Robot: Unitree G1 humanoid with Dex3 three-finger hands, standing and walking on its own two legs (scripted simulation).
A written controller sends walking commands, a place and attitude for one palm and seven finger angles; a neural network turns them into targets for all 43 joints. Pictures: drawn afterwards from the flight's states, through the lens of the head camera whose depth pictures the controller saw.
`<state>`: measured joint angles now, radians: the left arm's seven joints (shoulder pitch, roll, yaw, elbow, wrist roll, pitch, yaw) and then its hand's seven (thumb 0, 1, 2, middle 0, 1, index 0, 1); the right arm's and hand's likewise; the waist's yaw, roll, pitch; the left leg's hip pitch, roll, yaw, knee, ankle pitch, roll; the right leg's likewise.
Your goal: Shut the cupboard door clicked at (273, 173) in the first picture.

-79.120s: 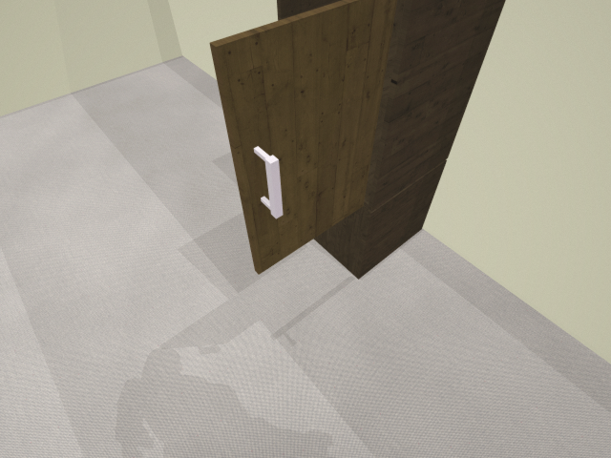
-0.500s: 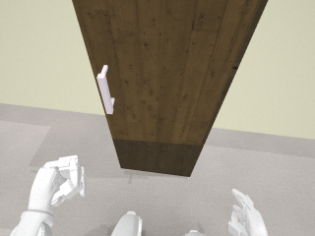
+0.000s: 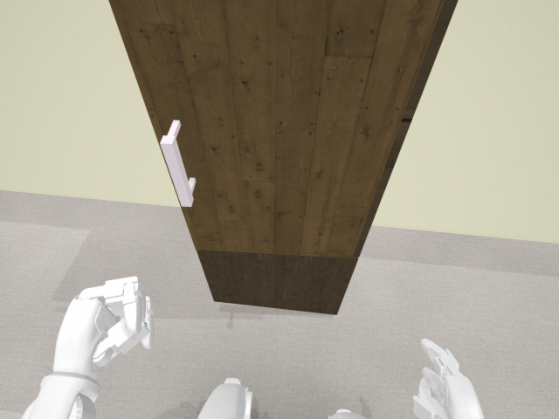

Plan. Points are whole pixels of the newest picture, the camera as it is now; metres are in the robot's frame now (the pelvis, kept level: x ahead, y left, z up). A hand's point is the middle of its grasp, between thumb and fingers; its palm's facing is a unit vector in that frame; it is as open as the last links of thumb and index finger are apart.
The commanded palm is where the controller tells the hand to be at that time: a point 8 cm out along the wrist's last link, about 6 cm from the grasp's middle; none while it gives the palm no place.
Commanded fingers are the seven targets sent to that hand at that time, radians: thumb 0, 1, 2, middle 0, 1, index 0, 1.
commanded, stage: bring the fist close to the handle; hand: left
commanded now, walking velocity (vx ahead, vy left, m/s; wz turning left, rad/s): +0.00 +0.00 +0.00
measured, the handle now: (181, 166) +0.49 +0.20 +0.06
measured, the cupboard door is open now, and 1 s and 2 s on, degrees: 3 3 0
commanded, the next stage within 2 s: push the door shut along its arc in 1.44 s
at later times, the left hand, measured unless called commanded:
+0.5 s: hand (163, 270) +0.30 +0.18 +0.07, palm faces -0.01 -1.00 -0.02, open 3.1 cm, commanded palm +0.28 +0.23 +0.07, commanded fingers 0.00 0.90 0.90 -1.30 -1.50 -1.30 -1.50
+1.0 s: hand (188, 217) +0.38 +0.17 +0.07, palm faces +0.00 -1.00 -0.02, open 3.1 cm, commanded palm +0.37 +0.22 +0.07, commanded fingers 0.00 0.90 0.90 -1.30 -1.50 -1.30 -1.50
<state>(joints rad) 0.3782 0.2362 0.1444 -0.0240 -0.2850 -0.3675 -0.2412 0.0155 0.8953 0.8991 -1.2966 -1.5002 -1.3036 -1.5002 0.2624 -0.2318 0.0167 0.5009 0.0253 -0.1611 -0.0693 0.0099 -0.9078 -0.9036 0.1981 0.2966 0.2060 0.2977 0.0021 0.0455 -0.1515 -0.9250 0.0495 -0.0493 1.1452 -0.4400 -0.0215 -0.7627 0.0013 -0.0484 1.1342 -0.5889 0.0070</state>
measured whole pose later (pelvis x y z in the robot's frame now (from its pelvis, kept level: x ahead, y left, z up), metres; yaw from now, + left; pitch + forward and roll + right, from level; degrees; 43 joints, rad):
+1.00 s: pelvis +0.00 +0.01 +0.01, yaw -1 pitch +15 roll -2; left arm -0.33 0.25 0.19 0.60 -0.19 -0.38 -0.15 0.02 0.90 0.90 -1.30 -1.50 -1.30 -1.50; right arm 0.29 -0.24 0.02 0.60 0.02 -0.07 -0.04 0.01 -0.91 -0.90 0.20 0.30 0.21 0.30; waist -0.05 0.03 -0.15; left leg -0.95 0.05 -0.02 1.10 -0.41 -0.01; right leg -0.81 0.00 -0.02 1.10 -0.55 0.02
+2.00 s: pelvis -0.01 +0.00 -0.01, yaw -1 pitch +18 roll -2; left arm -0.68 0.35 0.26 0.99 -0.16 -0.43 -0.28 0.02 0.90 0.90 -1.32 -1.50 -1.30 -1.50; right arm 0.32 -0.26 0.01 0.65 0.02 -0.02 -0.04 0.00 -0.91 -0.90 0.20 0.30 0.21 0.30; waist -0.08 0.04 -0.15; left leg -1.05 0.06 -0.03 1.14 -0.41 -0.02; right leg -0.91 0.01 -0.02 1.15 -0.56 0.01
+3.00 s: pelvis -0.03 +0.01 -0.01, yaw -6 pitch +17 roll -2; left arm -0.53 0.30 0.29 0.83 -0.14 -0.42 -0.06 0.02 0.90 0.90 -1.30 -1.50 -1.30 -1.50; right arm 0.39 -0.25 0.01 0.64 0.01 -0.02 -0.03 0.01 -0.91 -0.90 0.20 0.30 0.21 0.30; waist -0.11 0.05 -0.13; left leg -1.04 0.02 -0.05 1.13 -0.39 -0.01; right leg -0.94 0.05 0.03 1.14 -0.50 0.02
